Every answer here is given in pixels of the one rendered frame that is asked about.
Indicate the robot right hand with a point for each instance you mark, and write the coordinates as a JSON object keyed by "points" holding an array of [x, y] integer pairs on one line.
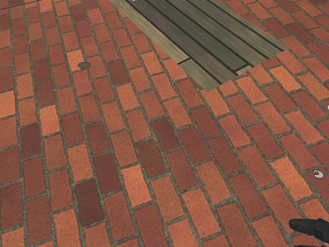
{"points": [[318, 228]]}

